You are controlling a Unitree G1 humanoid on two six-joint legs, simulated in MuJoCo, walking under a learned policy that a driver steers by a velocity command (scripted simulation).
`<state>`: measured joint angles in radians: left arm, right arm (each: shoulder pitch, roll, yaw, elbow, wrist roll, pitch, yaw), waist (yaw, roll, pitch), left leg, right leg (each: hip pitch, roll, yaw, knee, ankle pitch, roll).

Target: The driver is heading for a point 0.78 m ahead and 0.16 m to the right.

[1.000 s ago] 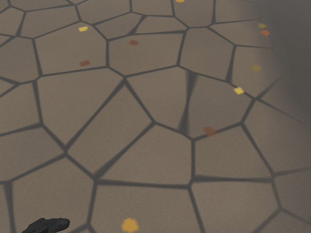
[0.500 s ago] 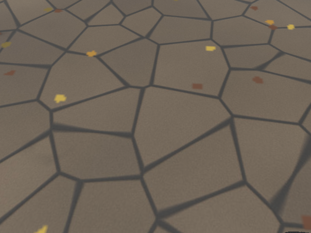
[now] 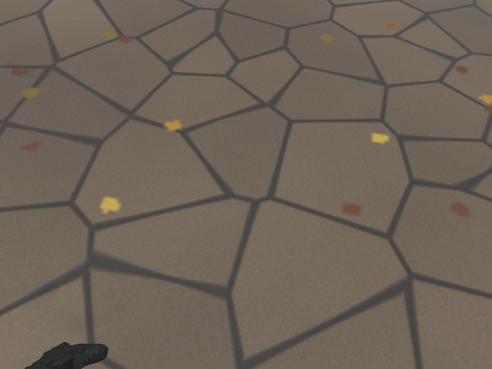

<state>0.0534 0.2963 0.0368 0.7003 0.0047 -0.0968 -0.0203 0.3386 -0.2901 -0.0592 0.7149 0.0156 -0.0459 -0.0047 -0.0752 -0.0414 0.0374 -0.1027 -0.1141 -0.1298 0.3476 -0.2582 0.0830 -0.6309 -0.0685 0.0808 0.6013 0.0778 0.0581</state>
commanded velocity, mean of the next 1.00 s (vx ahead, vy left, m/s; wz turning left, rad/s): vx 0.50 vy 0.00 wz -0.10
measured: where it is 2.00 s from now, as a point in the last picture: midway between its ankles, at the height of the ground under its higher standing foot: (244, 256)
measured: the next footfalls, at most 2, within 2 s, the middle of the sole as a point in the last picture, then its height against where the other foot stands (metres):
right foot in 0.12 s outside the picture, level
left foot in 0.64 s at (188, 348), level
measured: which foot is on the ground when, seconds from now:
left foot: down 0.00-0.14, up 0.16-0.62, down 0.64-1.00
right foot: up 0.00-0.10, down 0.12-0.66, up 0.68-1.00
